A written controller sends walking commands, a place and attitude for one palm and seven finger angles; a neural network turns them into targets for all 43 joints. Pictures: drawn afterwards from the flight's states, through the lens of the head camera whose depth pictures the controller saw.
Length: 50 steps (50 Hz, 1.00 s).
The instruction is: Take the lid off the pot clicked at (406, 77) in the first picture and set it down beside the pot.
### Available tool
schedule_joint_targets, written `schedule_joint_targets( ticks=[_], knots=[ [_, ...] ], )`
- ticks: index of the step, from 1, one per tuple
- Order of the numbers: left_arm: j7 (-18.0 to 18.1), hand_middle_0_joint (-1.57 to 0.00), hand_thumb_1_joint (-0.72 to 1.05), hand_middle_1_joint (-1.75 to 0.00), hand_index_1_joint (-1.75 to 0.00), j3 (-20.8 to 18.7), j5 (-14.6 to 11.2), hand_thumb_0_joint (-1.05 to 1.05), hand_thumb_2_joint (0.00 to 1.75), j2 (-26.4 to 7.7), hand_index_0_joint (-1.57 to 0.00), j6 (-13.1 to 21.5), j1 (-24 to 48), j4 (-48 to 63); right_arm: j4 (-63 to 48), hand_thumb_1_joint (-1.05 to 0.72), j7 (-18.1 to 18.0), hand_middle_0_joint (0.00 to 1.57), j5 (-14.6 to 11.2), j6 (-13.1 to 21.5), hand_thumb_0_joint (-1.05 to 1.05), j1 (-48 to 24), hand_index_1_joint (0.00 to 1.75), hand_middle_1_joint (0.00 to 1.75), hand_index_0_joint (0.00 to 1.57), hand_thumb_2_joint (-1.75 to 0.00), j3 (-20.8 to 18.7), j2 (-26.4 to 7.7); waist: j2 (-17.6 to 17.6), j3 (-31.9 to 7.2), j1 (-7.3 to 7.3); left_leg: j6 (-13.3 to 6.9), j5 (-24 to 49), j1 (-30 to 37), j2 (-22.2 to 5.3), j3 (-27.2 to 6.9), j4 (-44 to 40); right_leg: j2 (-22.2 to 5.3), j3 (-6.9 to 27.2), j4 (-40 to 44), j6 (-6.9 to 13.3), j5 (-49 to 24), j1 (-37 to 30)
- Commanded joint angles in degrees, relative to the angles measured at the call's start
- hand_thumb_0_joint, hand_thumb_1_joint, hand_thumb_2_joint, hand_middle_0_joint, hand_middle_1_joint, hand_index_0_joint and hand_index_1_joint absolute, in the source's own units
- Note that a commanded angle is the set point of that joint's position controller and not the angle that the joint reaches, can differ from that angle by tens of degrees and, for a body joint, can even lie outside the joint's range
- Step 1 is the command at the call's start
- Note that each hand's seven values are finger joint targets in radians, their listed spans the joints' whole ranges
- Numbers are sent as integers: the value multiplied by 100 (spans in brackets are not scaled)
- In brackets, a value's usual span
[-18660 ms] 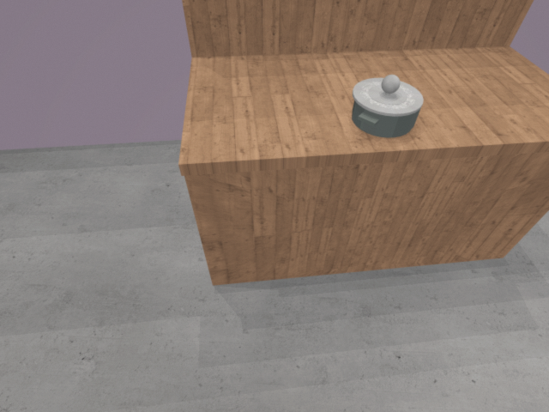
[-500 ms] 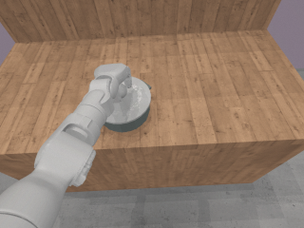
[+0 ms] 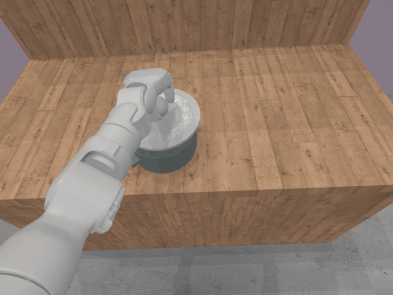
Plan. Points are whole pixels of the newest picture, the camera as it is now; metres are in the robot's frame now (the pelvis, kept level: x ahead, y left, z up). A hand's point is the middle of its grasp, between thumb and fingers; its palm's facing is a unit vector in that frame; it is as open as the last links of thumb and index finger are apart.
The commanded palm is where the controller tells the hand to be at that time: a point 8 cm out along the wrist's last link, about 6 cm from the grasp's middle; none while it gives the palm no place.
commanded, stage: lift the lid straight up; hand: left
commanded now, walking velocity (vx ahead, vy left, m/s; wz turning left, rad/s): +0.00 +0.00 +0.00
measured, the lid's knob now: (158, 106) +0.52 +0.05 +0.08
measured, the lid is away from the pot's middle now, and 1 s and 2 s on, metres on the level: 0.01 0.01 0.09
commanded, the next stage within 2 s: move the lid sideways beside the pot in 1.28 s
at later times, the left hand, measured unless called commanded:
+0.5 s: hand (149, 91) +0.50 +0.06 +0.14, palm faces -0.30 -0.05 -0.95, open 7.8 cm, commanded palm +0.50 +0.07 +0.21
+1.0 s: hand (136, 76) +0.49 +0.07 +0.19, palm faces -0.27 -0.02 -0.96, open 7.8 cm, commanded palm +0.49 +0.07 +0.25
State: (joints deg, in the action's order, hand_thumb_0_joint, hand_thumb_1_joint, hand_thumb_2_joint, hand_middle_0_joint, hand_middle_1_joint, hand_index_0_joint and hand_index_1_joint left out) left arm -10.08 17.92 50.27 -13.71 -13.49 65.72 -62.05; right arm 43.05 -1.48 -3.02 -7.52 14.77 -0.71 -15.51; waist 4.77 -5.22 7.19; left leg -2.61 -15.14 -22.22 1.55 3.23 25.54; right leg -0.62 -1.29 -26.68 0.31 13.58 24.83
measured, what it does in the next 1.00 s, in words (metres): stands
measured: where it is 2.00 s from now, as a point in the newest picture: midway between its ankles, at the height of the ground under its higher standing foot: outside the picture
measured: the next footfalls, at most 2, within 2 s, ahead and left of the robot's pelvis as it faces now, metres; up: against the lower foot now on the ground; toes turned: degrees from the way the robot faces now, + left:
none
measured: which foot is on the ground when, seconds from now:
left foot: down 0.00-1.00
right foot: down 0.00-1.00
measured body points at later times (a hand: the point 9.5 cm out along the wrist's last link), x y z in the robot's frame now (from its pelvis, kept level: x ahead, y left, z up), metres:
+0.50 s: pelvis +0.00 +0.00 +0.00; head +0.05 -0.03 +0.45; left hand +0.51 +0.06 +0.20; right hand +0.04 -0.26 -0.15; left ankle -0.04 +0.09 -0.74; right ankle -0.02 -0.12 -0.74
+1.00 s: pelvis -0.01 +0.01 +0.00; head +0.04 -0.02 +0.45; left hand +0.50 +0.07 +0.24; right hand +0.07 -0.25 -0.14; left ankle -0.04 +0.09 -0.74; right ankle -0.02 -0.12 -0.74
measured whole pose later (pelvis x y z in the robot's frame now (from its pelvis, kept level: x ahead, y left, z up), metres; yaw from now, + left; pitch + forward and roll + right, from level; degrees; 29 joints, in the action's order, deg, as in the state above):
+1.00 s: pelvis -0.01 +0.01 +0.00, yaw +1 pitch +9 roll +0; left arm -18.7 20.1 50.5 -16.0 -15.7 74.7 -59.8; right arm 41.7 -0.5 -2.9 -5.0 13.8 -0.1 -16.2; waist 4.7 -4.3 5.9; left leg -3.2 -13.5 -19.0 2.9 2.2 23.1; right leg -1.9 -2.1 -25.0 -0.3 12.8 21.5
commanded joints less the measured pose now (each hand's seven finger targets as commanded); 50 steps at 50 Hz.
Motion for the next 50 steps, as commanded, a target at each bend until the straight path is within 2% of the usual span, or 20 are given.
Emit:
schedule_joint_targets(
  ticks=[1, 2, 3, 6, 10, 12, 14, 17, 21, 23, 25, 27, 29, 32, 33, 35, 37, 41, 47, 50],
  knots=[
    [264, -82, 65, -105, -106, -149, 249, 0, 96, -1101, -82, -78, 3541, 1018, -435, -90, -33, 20, -33, 80, 0, 228, 30, 30, 20, -90, -194, -724, -923, -2443, 153, -155, 2307, 1269, 33, -317, 103, 117, 19, 6, 152, -2714, -1072],
    [245, -82, 65, -105, -106, -165, 223, 0, 96, -1072, -82, -69, 3602, 1084, -457, -90, -35, 20, -31, 95, 0, 218, 30, 30, 20, -90, -203, -708, -848, -2427, 135, -167, 2341, 1266, 44, -284, 109, 102, 39, 14, 163, -2764, -1085],
    [256, -82, 65, -105, -106, -339, 239, 0, 96, -1310, -82, -98, 3581, 983, -438, -90, -41, 20, -33, 89, 0, 203, 30, 30, 20, -90, -194, -749, -919, -2409, 121, -161, 2213, 1224, 43, -293, 79, 106, 45, 23, 155, -2695, -1127],
    [186, -82, 65, -105, -106, -25, 119, 0, 96, -968, -82, -97, 3980, 1192, -472, -90, -41, 20, -45, 142, 0, 161, 30, 30, 20, -90, -180, -725, -701, -2494, 194, -154, 2141, 1419, 54, -346, 65, 95, 44, 29, 158, -2475, -955],
    [133, -82, 65, -105, -106, -198, 162, 0, 96, -1257, -82, -43, 4195, 1227, -451, -90, -61, 20, -19, 204, 0, 225, 30, 30, 20, -90, -166, -723, -591, -2724, 178, -142, 2332, 1636, 56, -424, 95, 101, 49, 2, 172, -2503, -982],
    [102, -82, 65, -105, -106, -142, 148, 0, 96, -1161, -82, -3, 4342, 1349, -462, -90, -78, 20, -31, 250, 0, 237, 30, 30, 20, -90, -183, -708, -775, -2733, 197, -154, 2415, 1668, 42, -433, 96, 108, 38, 30, 165, -2555, -982],
    [138, -82, 65, -105, -106, -360, 185, 0, 96, -1497, -82, -15, 4319, 1269, -466, -90, -79, 20, -19, 283, 0, 241, 30, 30, 20, -90, -163, -727, -684, -2785, 141, -143, 2267, 1593, 62, -432, 54, 93, 85, 31, 173, -2534, -1119],
    [91, -82, 65, -105, -106, -144, 164, 0, 96, -1137, -82, -100, 4199, 1012, -424, -90, -72, 20, -42, 281, 0, 269, 30, 30, 20, -90, -157, -730, -902, -2537, 167, -148, 2257, 1448, 59, -408, 3, 105, 19, 55, 166, -2516, -1034],
    [57, -82, 65, -105, -106, -347, 204, 0, 96, -1465, -82, -232, 4341, 883, -425, -90, -69, 20, -35, 272, 0, 217, 30, 30, 20, -90, -127, -784, -932, -2488, 152, -153, 2003, 1322, 80, -382, -63, 95, 61, 89, 157, -2415, -1127],
    [-6, -82, 65, -105, -106, -358, 220, 0, 96, -1535, -82, -139, 4598, 1310, -506, -90, -51, 20, -2, 322, 0, 224, 30, 30, 20, -90, -139, -762, -656, -2870, 116, -150, 2329, 1565, 92, -432, 7, 73, 86, 40, 178, -2670, -1233],
    [-60, -82, 65, -105, -106, -272, 306, 0, 96, -1477, -82, -154, 4561, 1212, -484, -90, -29, 20, 4, 312, 0, 256, 30, 30, 20, -90, -142, -750, -543, -2874, 119, -124, 2536, 1686, 65, -475, 16, 86, 69, 30, 192, -2669, -1153],
    [-136, -82, 65, -105, -106, -139, 285, 0, 96, -1240, -82, -121, 4545, 1280, -521, -90, 0, 20, 5, 335, 0, 271, 30, 30, 20, -90, -177, -729, -616, -2864, 117, -119, 2889, 1834, 47, -524, 72, 107, 24, 44, 190, -2730, -1046],
    [-158, -82, 65, -105, -106, -329, 244, 0, 96, -1449, -82, -126, 4448, 1210, -504, -90, 20, 20, 28, 351, 0, 279, 30, 30, 20, -90, -190, -762, -721, -2900, 71, -127, 2867, 1879, 51, -524, 75, 122, 39, 62, 171, -2735, -1124],
    [-225, -82, 65, -105, -106, -258, 104, 0, 96, -1296, -82, -137, 4551, 1272, -533, -90, 18, 20, 24, 372, 0, 247, 30, 30, 20, -90, -172, -753, -861, -2806, 75, -151, 2712, 1730, 97, -464, 20, 104, 35, 97, 169, -2828, -1210],
    [-211, -82, 65, -105, -106, -501, 126, 0, 96, -1651, -82, -131, 4557, 1328, -528, -90, 16, 20, 25, 378, 0, 230, 30, 30, 20, -90, -167, -770, -904, -2825, 25, -156, 2646, 1713, 97, -458, 1, 93, 58, 103, 156, -2896, -1348],
    [-234, -82, 65, -105, -106, -510, 202, 0, 96, -1712, -82, -192, 4395, 1106, -515, -90, 6, 20, 23, 356, 0, 208, 30, 30, 20, -90, -142, -768, -1016, -2698, 7, -170, 2482, 1501, 115, -417, -50, 77, 79, 103, 163, -2907, -1452],
    [-309, -82, 65, -105, -106, -286, 246, 0, 96, -1454, -82, -193, 4397, 1235, -579, -90, 22, 20, 18, 344, 0, 163, 30, 30, 20, -90, -142, -734, -993, -2664, 5, -177, 2683, 1503, 124, -407, -29, 63, 77, 104, 174, -3063, -1448],
    [-382, -82, 65, -105, -106, -268, 314, 0, 96, -1501, -82, -294, 4390, 1072, -545, -90, 67, 20, 0, 289, 0, 91, 30, 30, 20, -90, -134, -779, -850, -2441, 21, -139, 2545, 1641, 88, -471, -54, 91, 11, 121, 189, -2650, -1151],
    [-537, -82, 65, -105, -106, -89, 190, 0, 96, -1330, -82, -119, 5094, 1871, -697, -90, 77, 20, 21, 412, 0, 37, 30, 30, 20, -90, -154, -691, -574, -2995, 44, -112, 3150, 2210, 90, -608, 61, 75, 35, 91, 193, -2822, -1149],
    [-571, -82, 65, -105, -106, -47, 182, 0, 96, -1223, -82, -265, 4867, 1239, -544, -90, 81, 20, -4, 379, 0, 76, 30, 30, 20, -90, -148, -758, -937, -2419, 99, -93, 2580, 1945, 85, -582, -45, 128, -61, 165, 177, -2441, -939]
  ],
)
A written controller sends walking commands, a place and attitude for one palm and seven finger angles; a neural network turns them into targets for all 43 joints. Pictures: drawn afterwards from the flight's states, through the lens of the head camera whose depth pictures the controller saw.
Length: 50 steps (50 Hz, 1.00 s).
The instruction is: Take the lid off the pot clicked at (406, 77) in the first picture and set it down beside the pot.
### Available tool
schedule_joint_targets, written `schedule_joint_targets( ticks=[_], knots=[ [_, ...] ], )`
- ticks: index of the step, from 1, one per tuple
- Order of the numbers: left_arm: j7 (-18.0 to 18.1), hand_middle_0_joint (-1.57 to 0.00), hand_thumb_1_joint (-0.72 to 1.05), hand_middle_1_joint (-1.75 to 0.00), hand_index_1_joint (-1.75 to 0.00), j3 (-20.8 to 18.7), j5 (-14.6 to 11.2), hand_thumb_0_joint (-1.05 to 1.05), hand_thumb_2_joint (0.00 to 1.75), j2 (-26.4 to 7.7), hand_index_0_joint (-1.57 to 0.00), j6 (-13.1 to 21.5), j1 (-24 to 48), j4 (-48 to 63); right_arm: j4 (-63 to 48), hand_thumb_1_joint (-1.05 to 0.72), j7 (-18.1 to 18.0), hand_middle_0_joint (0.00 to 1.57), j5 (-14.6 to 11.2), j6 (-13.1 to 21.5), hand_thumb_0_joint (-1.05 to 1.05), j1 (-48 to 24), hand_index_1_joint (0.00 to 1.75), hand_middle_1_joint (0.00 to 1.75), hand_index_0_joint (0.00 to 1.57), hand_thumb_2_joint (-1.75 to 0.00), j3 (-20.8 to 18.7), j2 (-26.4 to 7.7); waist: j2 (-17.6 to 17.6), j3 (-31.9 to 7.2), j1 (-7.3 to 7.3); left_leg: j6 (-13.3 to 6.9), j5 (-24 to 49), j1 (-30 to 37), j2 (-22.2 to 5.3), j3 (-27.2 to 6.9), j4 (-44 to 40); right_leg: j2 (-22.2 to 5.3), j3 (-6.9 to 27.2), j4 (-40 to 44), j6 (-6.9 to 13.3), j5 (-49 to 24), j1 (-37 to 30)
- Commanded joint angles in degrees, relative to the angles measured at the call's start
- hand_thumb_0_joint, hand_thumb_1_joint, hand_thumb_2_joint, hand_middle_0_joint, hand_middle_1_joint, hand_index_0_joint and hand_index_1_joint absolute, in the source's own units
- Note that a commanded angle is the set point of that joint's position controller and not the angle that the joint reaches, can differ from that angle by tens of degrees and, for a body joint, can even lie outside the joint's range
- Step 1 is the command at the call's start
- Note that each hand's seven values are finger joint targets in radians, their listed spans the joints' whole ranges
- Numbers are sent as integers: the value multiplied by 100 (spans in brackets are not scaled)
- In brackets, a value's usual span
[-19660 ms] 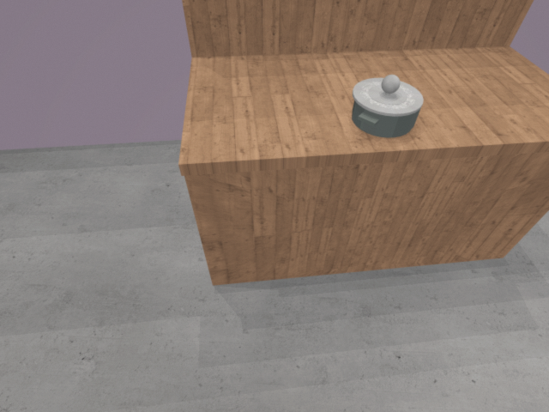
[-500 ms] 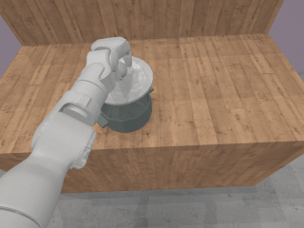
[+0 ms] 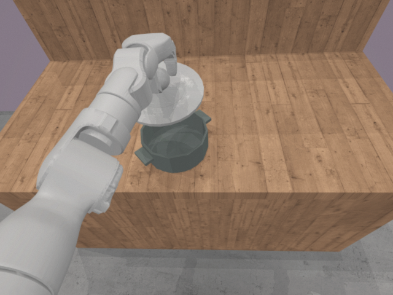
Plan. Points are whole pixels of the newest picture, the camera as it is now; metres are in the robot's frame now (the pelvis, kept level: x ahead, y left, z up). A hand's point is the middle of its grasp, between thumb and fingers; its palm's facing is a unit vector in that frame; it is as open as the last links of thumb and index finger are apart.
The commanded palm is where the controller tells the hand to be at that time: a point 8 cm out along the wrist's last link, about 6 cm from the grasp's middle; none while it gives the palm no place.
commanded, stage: lift the lid straight up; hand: left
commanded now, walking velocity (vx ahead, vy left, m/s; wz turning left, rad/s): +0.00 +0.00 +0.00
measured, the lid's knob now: (158, 79) +0.53 +0.05 +0.16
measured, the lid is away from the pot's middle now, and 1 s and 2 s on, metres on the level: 0.01 0.09 0.20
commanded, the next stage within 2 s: move the lid sideways beside the pot in 0.28 s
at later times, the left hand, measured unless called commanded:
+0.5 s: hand (154, 71) +0.50 +0.05 +0.19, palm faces -0.28 -0.04 -0.96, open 7.8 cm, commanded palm +0.50 +0.07 +0.26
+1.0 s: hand (114, 76) +0.50 +0.13 +0.19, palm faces -0.30 -0.03 -0.95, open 7.8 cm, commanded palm +0.50 +0.13 +0.26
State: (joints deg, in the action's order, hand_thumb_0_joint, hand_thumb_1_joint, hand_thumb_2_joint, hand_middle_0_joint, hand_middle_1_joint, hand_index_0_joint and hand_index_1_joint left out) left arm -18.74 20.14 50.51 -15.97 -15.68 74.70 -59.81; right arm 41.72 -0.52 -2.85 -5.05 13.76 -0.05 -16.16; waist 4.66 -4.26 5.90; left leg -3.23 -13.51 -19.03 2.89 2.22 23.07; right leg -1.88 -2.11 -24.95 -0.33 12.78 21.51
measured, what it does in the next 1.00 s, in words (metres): stands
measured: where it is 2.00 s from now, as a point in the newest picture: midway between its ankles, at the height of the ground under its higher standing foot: outside the picture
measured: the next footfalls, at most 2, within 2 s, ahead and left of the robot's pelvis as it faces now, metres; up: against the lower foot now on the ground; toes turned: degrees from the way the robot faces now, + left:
none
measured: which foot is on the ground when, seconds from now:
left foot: down 0.00-1.00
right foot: down 0.00-1.00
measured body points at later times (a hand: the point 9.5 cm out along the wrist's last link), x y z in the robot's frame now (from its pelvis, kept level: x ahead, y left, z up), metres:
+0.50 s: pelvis +0.00 +0.00 +0.00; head +0.05 -0.03 +0.45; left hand +0.51 +0.05 +0.24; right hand +0.04 -0.26 -0.14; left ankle -0.03 +0.08 -0.74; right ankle -0.01 -0.12 -0.74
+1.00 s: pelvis +0.00 +0.00 +0.00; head +0.05 -0.01 +0.45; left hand +0.51 +0.13 +0.24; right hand +0.07 -0.27 -0.13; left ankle -0.03 +0.08 -0.74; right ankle -0.01 -0.12 -0.74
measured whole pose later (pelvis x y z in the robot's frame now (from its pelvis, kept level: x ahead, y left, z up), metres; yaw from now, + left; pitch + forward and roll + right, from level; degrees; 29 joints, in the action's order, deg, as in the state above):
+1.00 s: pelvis +0.00 +0.00 +0.00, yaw +0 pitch +9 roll +0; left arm -24.2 17.2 52.4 -24.6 -11.4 74.2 -59.0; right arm 40.8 -1.3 -3.2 -6.1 13.9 0.2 -16.7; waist 3.0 -3.1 5.9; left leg -3.5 -13.1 -18.6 2.9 1.6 22.7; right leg -1.8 -2.6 -22.8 -0.6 11.6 20.1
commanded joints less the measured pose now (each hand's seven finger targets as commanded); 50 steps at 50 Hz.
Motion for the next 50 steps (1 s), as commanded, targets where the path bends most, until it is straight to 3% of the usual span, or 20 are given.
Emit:
schedule_joint_targets(
  ticks=[1, 4, 5, 7, 11, 15, 18, 20, 22, 25, 27, 30, 32, 33, 36, 38, 41, 45, 47, 50],
  knots=[
    [284, -82, 65, -105, -106, -246, 100, 0, 96, -959, -82, -94, 3988, 949, -405, -90, -19, 20, -37, 129, 0, 163, 30, 30, 20, -90, -189, -712, -1042, -2369, 239, -45, 2198, 1473, -15, -441, 153, 250, 20, 22, 233, -2287, -620],
    [275, -82, 65, -105, -106, -462, 48, 0, 96, -1231, -82, -73, 4222, 1102, -457, -90, -40, 20, -9, 183, 0, 82, 30, 30, 20, -90, -151, -721, -837, -2646, 175, -41, 2087, 1475, 31, -449, 115, 195, 95, -15, 251, -2297, -795],
    [244, -82, 65, -105, -106, -228, 92, 0, 96, -963, -82, -94, 4161, 895, -439, -90, -35, 20, -19, 180, 0, 76, 30, 30, 20, -90, -146, -696, -832, -2534, 229, -35, 2100, 1482, 32, -472, 131, 201, 77, -20, 264, -2222, -652],
    [199, -82, 65, -105, -106, -239, 186, 0, 96, -946, -82, -133, 3954, 693, -394, -90, -31, 20, -15, 140, 0, 159, 30, 30, 20, -90, -149, -723, -941, -2371, 220, -37, 2163, 1385, 3, -464, 127, 212, 55, 22, 277, -2205, -589],
    [211, -82, 65, -105, -106, -570, 261, 0, 96, -1368, -82, -133, 4074, 880, -478, -90, -27, 20, 21, 105, 0, 101, 30, 30, 20, -90, -133, -742, -857, -2647, 138, -30, 2144, 1371, 20, -454, 116, 202, 92, -18, 277, -2321, -856],
    [166, -82, 65, -105, -106, -345, 266, 0, 96, -1099, -82, -126, 4067, 760, -470, -90, -42, 20, 3, 93, 0, 156, 30, 30, 20, -90, -158, -716, -907, -2518, 216, -44, 2210, 1420, -5, -451, 126, 228, 66, 30, 263, -2272, -706],
    [240, -82, 65, -105, -106, -755, 239, 0, 96, -1662, -82, -40, 4394, 1126, -516, -90, -99, 20, 15, 153, 0, 209, 30, 30, 20, -90, -142, -754, -924, -2807, 175, -75, 2077, 1376, 11, -451, 83, 212, 151, 53, 258, -2378, -1000],
    [277, -82, 65, -105, -106, -771, 268, 0, 96, -1715, -82, 13, 4428, 1132, -521, -90, -120, 20, 25, 194, 0, 248, 30, 30, 20, -90, -156, -704, -803, -3031, 165, -57, 2323, 1523, -7, -486, 117, 197, 181, 4, 272, -2496, -1040],
    [250, -82, 65, -105, -106, -534, 327, 0, 96, -1426, -82, 28, 4247, 1043, -513, -90, -115, 20, 21, 206, 0, 335, 30, 30, 20, -90, -179, -673, -799, -2927, 192, -53, 2610, 1557, -31, -493, 148, 215, 160, 33, 279, -2550, -907],
    [282, -82, 65, -105, -106, -903, 457, 0, 96, -1936, -82, -86, 3912, 644, -435, -90, -108, 20, 11, 135, 0, 360, 30, 30, 20, -90, -163, -773, -951, -2637, 110, -55, 2331, 1279, -29, -420, 55, 242, 134, 65, 269, -2475, -995],
    [221, -82, 65, -105, -106, -925, 395, 0, 96, -1957, -82, -36, 3898, 857, -538, -90, -109, 20, 16, 132, 0, 298, 30, 30, 20, -90, -169, -764, -892, -2838, 70, -92, 2442, 1253, 6, -369, 80, 196, 181, 56, 267, -2727, -1215],
    [92, -82, 65, -105, -106, -582, 441, 0, 96, -1622, -82, 17, 3916, 1005, -549, -90, -70, 20, 17, 116, 0, 272, 30, 30, 20, -90, -192, -742, -683, -2815, 121, -81, 2616, 1520, -25, -423, 117, 205, 132, 75, 255, -2583, -972],
    [-2, -82, 65, -105, -106, -788, 449, 0, 96, -1861, -82, 86, 3677, 1011, -579, -90, -79, 20, 31, 84, 0, 311, 30, 30, 20, -90, -220, -784, -741, -2788, 83, -108, 2769, 1542, -26, -406, 160, 204, 139, 113, 261, -2717, -1051],
    [-22, -82, 65, -105, -106, -1082, 458, 0, 96, -2286, -82, 150, 3787, 1320, -607, -90, -76, 20, 35, 80, 0, 266, 30, 30, 20, -90, -208, -793, -705, -3023, 7, -108, 2823, 1628, -26, -431, 155, 201, 157, 83, 246, -2821, -1250],
    [-172, -82, 65, -105, -106, -685, 339, 0, 96, -1865, -82, 190, 3730, 1117, -582, -90, -102, 20, -7, 40, 0, 262, 30, 30, 20, -90, -213, -774, -840, -2548, 163, -150, 2430, 1487, 10, -358, 123, 222, 109, 195, 221, -2614, -1018],
    [-198, -82, 65, -105, -106, -846, 333, 0, 96, -2126, -82, 268, 3724, 1217, -593, -90, -127, 20, -36, 24, 0, 239, 30, 30, 20, -90, -218, -813, -913, -2491, 155, -168, 2330, 1444, 10, -355, 116, 218, 129, 226, 220, -2608, -1072],
    [-201, -82, 65, -105, -106, -744, 308, 0, 96, -2095, -82, 411, 3935, 1568, -614, -90, -138, 20, -14, 62, 0, 254, 30, 30, 20, -90, -217, -768, -517, -2725, 168, -146, 2552, 1750, 7, -430, 164, 214, 135, 187, 239, -2558, -946],
    [-197, -82, 65, -105, -106, -870, 360, 0, 96, -2265, -82, 471, 3658, 1309, -550, -90, -130, 20, -35, -2, 0, 273, 30, 30, 20, -90, -221, -804, -479, -2527, 146, -83, 2618, 1802, -40, -490, 169, 250, 50, 195, 263, -2270, -727],
    [-239, -82, 65, -105, -106, -518, 276, 0, 96, -1841, -82, 483, 3778, 1407, -549, -90, -110, 20, -57, 10, 0, 276, 30, 30, 20, -90, -229, -799, -318, -2428, 195, -58, 2710, 1872, -38, -503, 205, 241, 10, 194, 271, -2178, -498],
    [-232, -82, 65, -105, -106, -883, 326, 0, 96, -2282, -82, 474, 3764, 1349, -504, -90, -91, 20, -26, -4, 0, 293, 30, 30, 20, -90, -224, -853, -422, -2546, 140, -46, 2654, 1867, -44, -533, 209, 263, 2, 173, 273, -2166, -608]
  ],
)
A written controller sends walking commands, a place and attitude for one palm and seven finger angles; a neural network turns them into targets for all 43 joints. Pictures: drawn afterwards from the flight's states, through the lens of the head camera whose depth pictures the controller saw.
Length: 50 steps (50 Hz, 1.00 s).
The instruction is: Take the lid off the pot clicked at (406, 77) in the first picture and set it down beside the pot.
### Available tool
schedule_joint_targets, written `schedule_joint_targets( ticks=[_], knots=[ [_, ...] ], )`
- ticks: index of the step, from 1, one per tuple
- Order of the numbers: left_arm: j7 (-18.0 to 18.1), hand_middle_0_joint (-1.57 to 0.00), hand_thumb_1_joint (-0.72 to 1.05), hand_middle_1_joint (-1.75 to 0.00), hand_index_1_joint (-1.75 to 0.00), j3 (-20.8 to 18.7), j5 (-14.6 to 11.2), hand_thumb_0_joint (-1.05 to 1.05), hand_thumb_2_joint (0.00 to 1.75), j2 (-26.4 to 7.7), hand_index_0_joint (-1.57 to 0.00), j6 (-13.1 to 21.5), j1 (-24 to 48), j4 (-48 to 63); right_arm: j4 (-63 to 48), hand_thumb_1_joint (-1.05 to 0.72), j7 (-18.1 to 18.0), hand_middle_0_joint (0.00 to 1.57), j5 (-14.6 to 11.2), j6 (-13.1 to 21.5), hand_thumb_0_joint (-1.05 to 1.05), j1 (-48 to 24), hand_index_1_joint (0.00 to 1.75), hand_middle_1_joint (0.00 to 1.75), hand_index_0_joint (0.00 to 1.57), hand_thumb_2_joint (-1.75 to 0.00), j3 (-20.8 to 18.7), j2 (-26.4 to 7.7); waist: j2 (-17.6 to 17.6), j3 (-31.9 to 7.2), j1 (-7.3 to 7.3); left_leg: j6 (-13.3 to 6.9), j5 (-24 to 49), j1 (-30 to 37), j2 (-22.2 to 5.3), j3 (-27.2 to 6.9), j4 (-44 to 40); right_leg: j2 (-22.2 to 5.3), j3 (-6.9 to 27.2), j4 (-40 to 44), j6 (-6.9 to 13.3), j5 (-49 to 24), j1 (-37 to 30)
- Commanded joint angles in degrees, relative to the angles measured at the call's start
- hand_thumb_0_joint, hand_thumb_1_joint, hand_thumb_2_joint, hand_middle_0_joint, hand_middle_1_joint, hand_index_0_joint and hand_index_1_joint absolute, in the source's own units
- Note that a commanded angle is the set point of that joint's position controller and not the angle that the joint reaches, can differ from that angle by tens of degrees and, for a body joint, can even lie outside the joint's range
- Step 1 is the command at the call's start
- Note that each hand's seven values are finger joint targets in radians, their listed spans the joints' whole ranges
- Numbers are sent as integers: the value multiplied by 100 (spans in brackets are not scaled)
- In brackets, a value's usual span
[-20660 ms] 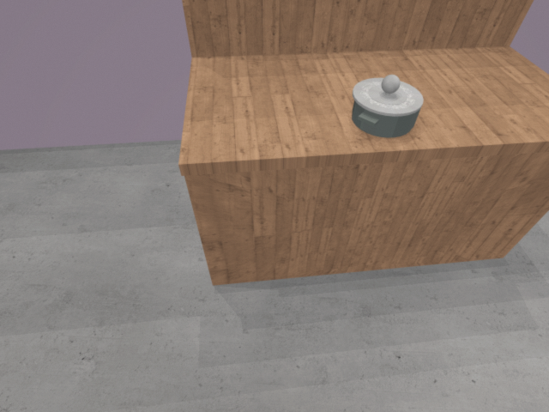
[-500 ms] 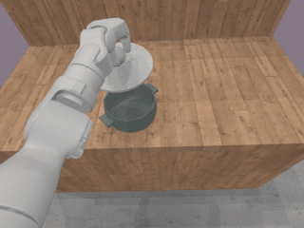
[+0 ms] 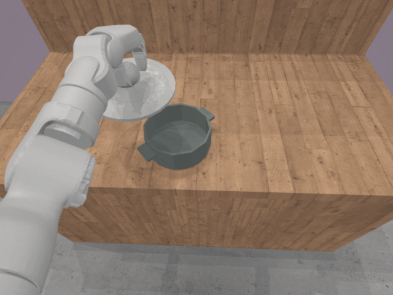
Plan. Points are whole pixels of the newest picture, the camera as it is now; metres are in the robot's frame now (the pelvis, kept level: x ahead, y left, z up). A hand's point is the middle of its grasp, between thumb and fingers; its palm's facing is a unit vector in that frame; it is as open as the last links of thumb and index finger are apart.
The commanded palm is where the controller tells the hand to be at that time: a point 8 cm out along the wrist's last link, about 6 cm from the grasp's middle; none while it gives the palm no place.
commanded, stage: move the lid sideways beside the pot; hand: left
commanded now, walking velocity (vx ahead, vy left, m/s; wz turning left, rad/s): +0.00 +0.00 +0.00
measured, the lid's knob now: (128, 73) +0.53 +0.12 +0.16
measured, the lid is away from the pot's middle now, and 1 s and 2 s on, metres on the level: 0.09 0.20 0.22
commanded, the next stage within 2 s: lower the lid onto the table in 1.42 s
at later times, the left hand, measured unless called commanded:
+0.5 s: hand (99, 67) +0.51 +0.16 +0.20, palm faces -0.31 -0.06 -0.95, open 7.8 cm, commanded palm +0.51 +0.17 +0.25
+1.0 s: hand (68, 73) +0.50 +0.22 +0.19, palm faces -0.34 -0.06 -0.94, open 7.8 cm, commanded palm +0.52 +0.23 +0.25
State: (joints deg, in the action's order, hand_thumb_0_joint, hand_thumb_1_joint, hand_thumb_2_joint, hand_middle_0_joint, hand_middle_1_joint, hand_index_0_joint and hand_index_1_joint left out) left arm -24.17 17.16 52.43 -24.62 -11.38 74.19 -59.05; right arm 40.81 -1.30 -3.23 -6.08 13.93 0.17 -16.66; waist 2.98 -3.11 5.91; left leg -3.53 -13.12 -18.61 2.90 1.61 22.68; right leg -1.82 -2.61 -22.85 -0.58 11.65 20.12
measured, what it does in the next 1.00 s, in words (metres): stands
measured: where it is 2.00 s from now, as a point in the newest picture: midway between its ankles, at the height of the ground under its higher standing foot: outside the picture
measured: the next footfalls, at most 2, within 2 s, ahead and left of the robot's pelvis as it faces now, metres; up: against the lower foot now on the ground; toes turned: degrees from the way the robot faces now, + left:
none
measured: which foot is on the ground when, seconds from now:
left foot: down 0.00-1.00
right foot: down 0.00-1.00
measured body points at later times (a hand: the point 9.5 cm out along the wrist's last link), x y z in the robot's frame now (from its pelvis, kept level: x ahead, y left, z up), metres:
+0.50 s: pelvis +0.00 +0.01 +0.00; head +0.06 -0.01 +0.45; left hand +0.52 +0.16 +0.25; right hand +0.04 -0.27 -0.14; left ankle -0.03 +0.08 -0.74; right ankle -0.01 -0.13 -0.74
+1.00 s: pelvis +0.00 +0.00 +0.00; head +0.07 -0.01 +0.44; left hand +0.51 +0.22 +0.24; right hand +0.04 -0.28 -0.13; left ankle -0.03 +0.08 -0.74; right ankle -0.01 -0.13 -0.74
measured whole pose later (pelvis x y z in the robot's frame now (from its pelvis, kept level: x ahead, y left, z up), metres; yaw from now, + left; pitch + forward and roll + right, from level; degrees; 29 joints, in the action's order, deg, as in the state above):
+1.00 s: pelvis +0.00 +0.00 +0.00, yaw +0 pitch +10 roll -1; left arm -27.8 11.3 55.2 -38.2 -5.0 73.6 -62.3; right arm 41.3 -1.8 -4.4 -9.8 15.5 0.5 -17.4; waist 2.4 -2.1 6.8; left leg -3.5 -14.3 -20.9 1.9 1.2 25.2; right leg -0.8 -3.0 -21.8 -0.5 11.0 20.7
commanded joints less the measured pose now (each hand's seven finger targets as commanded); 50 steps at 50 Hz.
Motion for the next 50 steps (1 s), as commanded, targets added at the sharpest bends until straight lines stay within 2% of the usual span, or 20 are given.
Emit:
schedule_joint_targets(
  ticks=[1, 6, 9, 12, 15, 16, 17, 18, 22, 23, 25, 27, 31, 34, 37, 39, 44, 45, 47, 50],
  knots=[
    [297, -82, 65, -105, -106, -614, 134, 0, 96, -1480, -82, 45, 3735, 1176, -442, -90, -18, 20, 4, 83, 0, 247, 30, 30, 20, -90, -235, -801, -284, -2709, 140, -23, 2555, 1768, -26, -458, 247, 251, 60, -48, 297, -2052, -526],
    [254, -82, 65, -105, -106, -629, 165, 0, 96, -1575, -82, 182, 3983, 1571, -470, -90, -8, 20, 20, 68, 0, 250, 30, 30, 20, -90, -266, -785, -163, -2965, 128, 27, 3096, 2059, -68, -525, 320, 258, 60, -70, 286, -2218, -523],
    [199, -82, 65, -105, -106, -520, 152, 0, 96, -1416, -82, 170, 3664, 1133, -408, -90, 9, 20, 16, 6, 0, 296, 30, 30, 20, -90, -261, -812, -316, -2607, 154, 34, 2963, 1877, -66, -531, 312, 285, -2, -32, 282, -2024, -339],
    [166, -82, 65, -105, -106, -632, 109, 0, 96, -1556, -82, 120, 3393, 659, -350, -90, -7, 20, -26, -65, 0, 353, 30, 30, 20, -90, -248, -900, -524, -2276, 153, -22, 2467, 1481, -54, -444, 246, 271, -14, 2, 296, -1841, -310],
    [229, -82, 65, -105, -106, -790, 228, 0, 96, -1933, -82, 287, 4143, 1590, -469, -90, -9, 20, 17, -42, 0, 326, 30, 30, 20, -90, -271, -840, -140, -3031, 129, 14, 2875, 1929, -57, -528, 299, 273, 41, -68, 301, -2081, -570],
    [242, -82, 65, -105, -106, -715, 265, 0, 96, -1880, -82, 351, 4207, 1743, -500, -90, -6, 20, 30, -13, 0, 339, 30, 30, 20, -90, -280, -793, 136, -3193, 125, 62, 3263, 2149, -62, -588, 361, 283, 53, -83, 307, -2130, -503],
    [236, -82, 65, -105, -106, -737, 248, 0, 96, -1868, -82, 404, 4090, 1773, -503, -90, -1, 20, 61, -5, 0, 417, 30, 30, 20, -90, -307, -789, 105, -3225, 105, 70, 3626, 2261, -86, -601, 440, 295, 52, -69, 302, -2252, -476],
    [249, -82, 65, -105, -106, -961, 317, 0, 96, -2157, -82, 392, 3891, 1547, -451, -90, 1, 20, 52, -41, 0, 441, 30, 30, 20, -90, -308, -820, 26, -3114, 96, 91, 3576, 2216, -110, -630, 417, 320, 43, -44, 294, -2156, -454],
    [164, -82, 65, -105, -106, -841, 222, 0, 96, -1979, -82, 338, 3411, 872, -419, -90, -4, 20, -10, -89, 0, 481, 30, 30, 20, -90, -277, -863, -292, -2591, 109, -2, 2899, 1652, -60, -488, 321, 298, 2, 7, 308, -2050, -495],
    [161, -82, 65, -105, -106, -942, 234, 0, 96, -2113, -82, 315, 3356, 793, -387, -90, -6, 20, -18, -123, 0, 465, 30, 30, 20, -90, -270, -899, -395, -2487, 105, -25, 2783, 1553, -73, -451, 299, 301, 0, 5, 293, -2068, -508],
    [146, -82, 65, -105, -106, -945, 274, 0, 96, -2200, -82, 342, 3599, 1085, -416, -90, 5, 20, -9, -146, 0, 449, 30, 30, 20, -90, -280, -899, -199, -2649, 93, -6, 2910, 1672, -73, -498, 306, 302, 0, -17, 305, -2092, -520],
    [87, -82, 65, -105, -106, -692, 253, 0, 96, -1888, -82, 382, 3566, 1130, -435, -90, 11, 20, -5, -150, 0, 443, 30, 30, 20, -90, -304, -877, -105, -2668, 127, -6, 3179, 1812, -82, -508, 396, 302, -3, 7, 299, -2093, -363],
    [78, -82, 65, -105, -106, -880, 296, 0, 96, -2332, -82, 435, 3734, 1064, -391, -90, -46, 20, -49, -184, 0, 499, 30, 30, 20, -90, -281, -922, -178, -2700, 167, -44, 2522, 1652, -65, -470, 314, 319, -5, 41, 290, -1872, -521],
    [78, -82, 65, -105, -106, -914, 299, 0, 96, -2449, -82, 554, 3964, 1384, -395, -90, -68, 20, -24, -154, 0, 528, 30, 30, 20, -90, -302, -909, 88, -2959, 160, -23, 2985, 1932, -88, -520, 394, 318, 23, 32, 279, -2051, -540],
    [57, -82, 65, -105, -106, -993, 279, 0, 96, -2576, -82, 601, 3712, 1229, -369, -90, -99, 20, -41, -142, 0, 574, 30, 30, 20, -90, -293, -920, -2, -2878, 136, -67, 3070, 1821, -90, -463, 418, 310, 41, 58, 274, -2203, -613],
    [79, -82, 65, -105, -106, -1244, 317, 0, 96, -2965, -82, 623, 3582, 1024, -373, -90, -106, 20, -57, -168, 0, 531, 30, 30, 20, -90, -259, -946, -22, -2744, 93, -83, 2734, 1581, -76, -428, 370, 293, 49, 37, 276, -2186, -769],
    [-1, -82, 65, -105, -106, -1110, 328, 0, 96, -2906, -82, 630, 3248, 785, -397, -90, -98, 20, -111, -260, 0, 450, 30, 30, 20, -90, -240, -975, -119, -2427, 81, -105, 2610, 1303, -81, -369, 393, 278, 22, 23, 263, -2248, -737],
    [-41, -82, 65, -105, -106, -918, 331, 0, 96, -2696, -82, 628, 3315, 789, -396, -90, -99, 20, -127, -277, 0, 430, 30, 30, 20, -90, -241, -966, -96, -2386, 135, -96, 2611, 1357, -85, -385, 399, 287, 5, 41, 257, -2145, -621],
    [-81, -82, 65, -105, -106, -835, 322, 0, 96, -2633, -82, 672, 3408, 953, -393, -90, -84, 20, -120, -279, 0, 434, 30, 30, 20, -90, -270, -972, 126, -2470, 136, -82, 2868, 1562, -104, -417, 494, 295, -11, 30, 273, -2088, -456],
    [-100, -82, 65, -105, -106, -1042, 288, 0, 96, -2979, -82, 788, 3774, 1445, -402, -90, -101, 20, -83, -268, 0, 490, 30, 30, 20, -90, -281, -965, 353, -2951, 141, -97, 3011, 1888, -104, -481, 510, 312, 26, 37, 258, -2109, -604]
  ],
)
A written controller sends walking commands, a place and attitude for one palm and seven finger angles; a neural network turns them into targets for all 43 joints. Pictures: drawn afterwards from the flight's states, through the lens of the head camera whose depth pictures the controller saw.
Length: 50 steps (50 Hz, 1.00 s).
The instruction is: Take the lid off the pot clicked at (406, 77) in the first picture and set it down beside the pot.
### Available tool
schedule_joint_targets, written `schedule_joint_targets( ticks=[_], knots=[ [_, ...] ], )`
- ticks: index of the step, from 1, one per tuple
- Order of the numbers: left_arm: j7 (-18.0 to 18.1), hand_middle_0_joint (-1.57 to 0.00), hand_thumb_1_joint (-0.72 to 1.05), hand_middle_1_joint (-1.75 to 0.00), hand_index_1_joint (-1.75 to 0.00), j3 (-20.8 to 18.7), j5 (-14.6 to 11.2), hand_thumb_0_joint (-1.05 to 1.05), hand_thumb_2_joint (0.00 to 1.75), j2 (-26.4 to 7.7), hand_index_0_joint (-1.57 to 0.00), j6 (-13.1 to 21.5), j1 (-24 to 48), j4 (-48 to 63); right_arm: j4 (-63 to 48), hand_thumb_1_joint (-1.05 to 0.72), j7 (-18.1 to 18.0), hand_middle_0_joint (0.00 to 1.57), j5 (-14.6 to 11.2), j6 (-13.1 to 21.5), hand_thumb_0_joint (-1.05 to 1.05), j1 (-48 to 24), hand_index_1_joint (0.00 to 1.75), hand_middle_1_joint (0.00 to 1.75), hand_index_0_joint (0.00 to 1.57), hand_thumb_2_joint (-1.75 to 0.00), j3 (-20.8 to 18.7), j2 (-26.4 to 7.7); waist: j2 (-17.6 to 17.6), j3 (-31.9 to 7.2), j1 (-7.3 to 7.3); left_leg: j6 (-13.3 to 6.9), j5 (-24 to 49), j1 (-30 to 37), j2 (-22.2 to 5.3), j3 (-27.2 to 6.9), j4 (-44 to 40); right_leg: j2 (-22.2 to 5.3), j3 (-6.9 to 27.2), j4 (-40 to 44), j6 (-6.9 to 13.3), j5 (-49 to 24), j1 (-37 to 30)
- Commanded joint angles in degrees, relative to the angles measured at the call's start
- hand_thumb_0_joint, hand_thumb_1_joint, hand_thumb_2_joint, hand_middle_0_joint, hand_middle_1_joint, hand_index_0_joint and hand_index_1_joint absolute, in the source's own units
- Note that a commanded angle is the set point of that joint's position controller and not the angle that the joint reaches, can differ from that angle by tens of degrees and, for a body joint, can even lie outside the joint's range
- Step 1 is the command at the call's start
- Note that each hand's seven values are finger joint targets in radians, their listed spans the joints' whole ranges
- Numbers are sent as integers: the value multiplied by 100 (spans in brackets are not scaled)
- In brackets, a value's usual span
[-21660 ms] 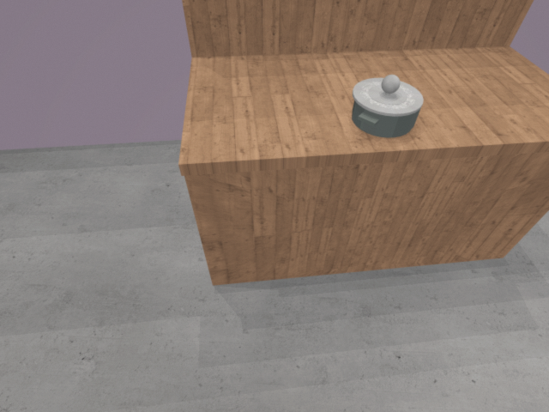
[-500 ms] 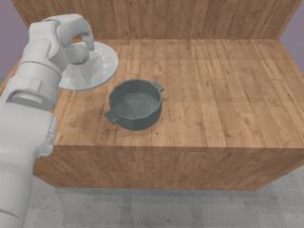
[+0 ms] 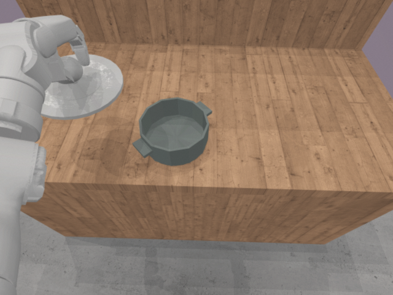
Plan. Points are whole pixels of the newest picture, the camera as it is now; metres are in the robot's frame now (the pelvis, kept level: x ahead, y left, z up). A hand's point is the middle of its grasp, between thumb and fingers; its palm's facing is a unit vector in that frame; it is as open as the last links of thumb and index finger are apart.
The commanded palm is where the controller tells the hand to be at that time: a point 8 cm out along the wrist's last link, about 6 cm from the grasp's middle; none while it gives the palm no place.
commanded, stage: move the lid sideways beside the pot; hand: left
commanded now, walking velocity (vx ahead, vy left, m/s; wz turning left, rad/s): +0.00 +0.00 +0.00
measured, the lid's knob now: (69, 69) +0.53 +0.23 +0.16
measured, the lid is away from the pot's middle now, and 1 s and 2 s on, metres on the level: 0.20 0.22 0.23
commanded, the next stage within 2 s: lower the lid onto the table in 0.42 s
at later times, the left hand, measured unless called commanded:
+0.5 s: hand (41, 66) +0.51 +0.26 +0.19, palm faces -0.36 -0.05 -0.93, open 7.8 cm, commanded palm +0.53 +0.26 +0.25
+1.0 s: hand (59, 73) +0.52 +0.25 +0.16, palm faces -0.38 -0.07 -0.92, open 7.8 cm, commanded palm +0.54 +0.25 +0.22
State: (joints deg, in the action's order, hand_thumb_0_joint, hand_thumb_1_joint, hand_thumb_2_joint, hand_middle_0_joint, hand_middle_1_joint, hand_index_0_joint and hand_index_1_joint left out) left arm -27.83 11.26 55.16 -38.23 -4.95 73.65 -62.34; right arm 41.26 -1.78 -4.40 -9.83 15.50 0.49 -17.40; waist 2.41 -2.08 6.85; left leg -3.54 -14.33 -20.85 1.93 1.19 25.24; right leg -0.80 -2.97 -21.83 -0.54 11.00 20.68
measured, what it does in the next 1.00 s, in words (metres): stands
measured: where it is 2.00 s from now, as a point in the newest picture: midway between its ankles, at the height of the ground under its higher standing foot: outside the picture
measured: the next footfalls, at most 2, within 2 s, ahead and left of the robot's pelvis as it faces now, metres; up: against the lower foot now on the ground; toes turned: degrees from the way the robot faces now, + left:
none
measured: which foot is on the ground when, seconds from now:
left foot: down 0.00-1.00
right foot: down 0.00-1.00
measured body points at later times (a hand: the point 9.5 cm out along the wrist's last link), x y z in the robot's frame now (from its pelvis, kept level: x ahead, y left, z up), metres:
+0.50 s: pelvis +0.01 +0.01 +0.00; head +0.09 +0.02 +0.44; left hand +0.52 +0.26 +0.24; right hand +0.02 -0.26 -0.13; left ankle -0.03 +0.08 -0.74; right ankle -0.01 -0.13 -0.74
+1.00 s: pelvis +0.01 +0.01 +0.00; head +0.10 +0.01 +0.44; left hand +0.54 +0.25 +0.21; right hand +0.02 -0.27 -0.13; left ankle -0.03 +0.08 -0.74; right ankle -0.01 -0.13 -0.74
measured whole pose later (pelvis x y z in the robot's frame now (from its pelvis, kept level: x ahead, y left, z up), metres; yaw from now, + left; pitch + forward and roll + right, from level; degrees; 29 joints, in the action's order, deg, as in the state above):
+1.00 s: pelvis +0.01 +0.01 +0.00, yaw -1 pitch +13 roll -2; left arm -26.6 8.0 55.9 -41.3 1.3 72.6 -64.5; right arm 42.2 -1.6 -3.8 -10.2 17.6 0.4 -16.3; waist 2.4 -2.4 7.7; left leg -4.2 -15.9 -24.3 2.0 1.5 27.3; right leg -0.8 -2.5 -22.3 -1.2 11.6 23.6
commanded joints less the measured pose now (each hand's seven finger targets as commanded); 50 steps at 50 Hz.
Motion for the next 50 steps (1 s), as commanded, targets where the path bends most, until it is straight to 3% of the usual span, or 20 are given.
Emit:
schedule_joint_targets(
  ticks=[1, 4, 7, 12, 14, 16, 17, 19, 21, 26, 29, 35, 37, 38, 40, 42, 45, 47, 48, 50],
  knots=[
    [257, -82, 65, -105, -106, -510, -12, 0, 96, -1657, -82, 178, 3730, 1734, -439, -90, -74, 20, 27, 116, 0, 346, 30, 30, 20, -90, -322, -877, 339, -3083, 61, -109, 3233, 2175, -13, -435, 282, 215, 69, -49, 240, -2073, -668],
    [167, -82, 65, -105, -106, -415, -125, 0, 96, -1642, -82, 224, 3570, 1322, -312, -90, -114, 20, -29, 84, 0, 388, 30, 30, 20, -90, -292, -926, -29, -2638, 122, -148, 2653, 1786, -25, -359, 207, 204, 16, 0, 202, -1940, -637],
    [171, -82, 65, -105, -106, -270, -140, 0, 96, -1504, -82, 295, 3702, 1530, -324, -90, -111, 20, -17, 116, 0, 371, 30, 30, 20, -90, -307, -927, 341, -2680, 109, -117, 2911, 1937, -17, -404, 266, 199, 8, -23, 248, -1921, -462],
    [191, -82, 65, -105, -106, -506, -77, 0, 96, -1803, -82, 460, 3427, 1347, -271, -90, -106, 20, -15, 112, 0, 466, 30, 30, 20, -90, -281, -942, 390, -2633, 50, -56, 3292, 1991, -65, -481, 335, 230, -38, -74, 257, -1875, -359],
    [206, -82, 65, -105, -106, -658, -32, 0, 96, -2048, -82, 447, 3180, 835, -245, -90, -122, 20, -36, 73, 0, 509, 30, 30, 20, -90, -239, -966, 82, -2425, 65, -93, 2678, 1593, -52, -390, 268, 224, -38, -70, 230, -1742, -474],
    [214, -82, 65, -105, -106, -589, 6, 0, 96, -2053, -82, 479, 3451, 1063, -277, -90, -131, 20, -40, 69, 0, 500, 30, 30, 20, -90, -245, -957, 241, -2558, 53, -84, 2665, 1652, -53, -406, 245, 217, -39, -73, 253, -1752, -513],
    [197, -82, 65, -105, -106, -312, -33, 0, 96, -1717, -82, 496, 3677, 1363, -291, -90, -117, 20, -39, 73, 0, 465, 30, 30, 20, -90, -268, -954, 444, -2635, 83, -25, 3105, 1890, -73, -477, 302, 222, -58, -90, 272, -1828, -327],
    [205, -82, 65, -105, -106, -336, 17, 0, 96, -1687, -82, 518, 3933, 1680, -233, -90, -86, 20, 29, 93, 0, 570, 30, 30, 20, -90, -323, -940, 729, -2853, 91, 62, 3746, 2395, -146, -606, 390, 289, -83, -81, 253, -1738, -87],
    [185, -82, 65, -105, -106, -534, -7, 0, 96, -1891, -82, 560, 3840, 1599, -227, -90, -86, 20, 43, 110, 0, 630, 30, 30, 20, -90, -330, -951, 653, -2944, 94, 75, 3786, 2455, -150, -643, 402, 303, -80, -66, 244, -1665, -107],
    [95, -82, 65, -105, -106, -354, -171, 0, 96, -1575, -82, 530, 3691, 1233, -130, -90, -63, 20, 33, 95, 0, 721, 30, 30, 20, -90, -349, -952, 297, -2708, 157, 0, 3386, 2179, -107, -564, 356, 296, -117, -29, 225, -1628, -60],
    [163, -82, 65, -105, -106, -439, -63, 0, 96, -1638, -82, 566, 3656, 1269, -60, -90, -20, 20, 69, 69, 0, 795, 30, 30, 20, -90, -357, -967, 461, -2725, 118, 111, 3929, 2309, -152, -645, 429, 335, -135, -108, 246, -1668, 114],
    [248, -82, 65, -105, -106, -398, 10, 0, 96, -1530, -82, 554, 3473, 987, -102, -90, 15, 20, 66, 6, 0, 803, 30, 30, 20, -90, -342, -943, 385, -2636, 118, 96, 3770, 2050, -133, -593, 451, 337, -121, -160, 258, -1727, 96],
    [302, -82, 65, -105, -106, -482, 35, 0, 96, -1652, -82, 592, 3770, 1478, -180, -90, 14, 20, 97, 17, 0, 775, 30, 30, 20, -90, -373, -951, 631, -2948, 61, 149, 4216, 2313, -149, -643, 522, 326, -99, -191, 288, -1848, 88],
    [348, -82, 65, -105, -106, -756, 91, 0, 96, -1970, -82, 628, 3832, 1687, -194, -90, 21, 20, 153, 32, 0, 821, 30, 30, 20, -90, -395, -941, 654, -3288, 38, 127, 4379, 2485, -152, -655, 564, 340, -40, -212, 260, -1959, -69],
    [397, -82, 65, -105, -106, -981, 113, 0, 96, -2254, -82, 684, 3592, 1478, -265, -90, -20, 20, 126, 34, 0, 815, 30, 30, 20, -90, -351, -910, 481, -3373, 11, 84, 4268, 2323, -132, -613, 525, 330, -8, -206, 246, -2059, -333],
    [398, -82, 65, -105, -106, -787, 7, 0, 96, -1974, -82, 675, 3380, 1279, -233, -90, -40, 20, 90, 54, 0, 839, 30, 30, 20, -90, -368, -909, 362, -3186, 54, 30, 4222, 2192, -121, -530, 544, 305, -10, -184, 231, -2173, -246],
    [444, -82, 65, -105, -106, -813, 72, 0, 96, -2043, -82, 617, 3300, 1044, -201, -90, -48, 20, 73, 33, 0, 839, 30, 30, 20, -90, -341, -916, 364, -2920, 62, 4, 3877, 1998, -133, -491, 484, 307, -29, -175, 234, -2077, -208],
    [418, -82, 65, -105, -106, -545, 37, 0, 96, -1698, -82, 608, 3325, 1134, -171, -90, -44, 20, 66, 34, 0, 825, 30, 30, 20, -90, -364, -930, 438, -2829, 88, 17, 4061, 2030, -141, -469, 551, 296, -38, -185, 241, -2162, -53],
    [447, -82, 65, -105, -106, -797, 98, 0, 96, -2012, -82, 619, 3156, 1018, -170, -90, -40, 20, 85, 19, 0, 857, 30, 30, 20, -90, -356, -941, 404, -2844, 63, -13, 3931, 1954, -130, -453, 576, 311, -10, -202, 225, -2168, -160],
    [459, -82, 65, -105, -106, -927, 124, 0, 96, -2193, -82, 663, 2980, 942, -229, -90, -67, 20, 71, -4, 0, 819, 30, 30, 20, -90, -331, -922, 319, -2968, 45, -76, 3742, 1813, -94, -390, 573, 299, 24, -233, 221, -2269, -354]
  ],
)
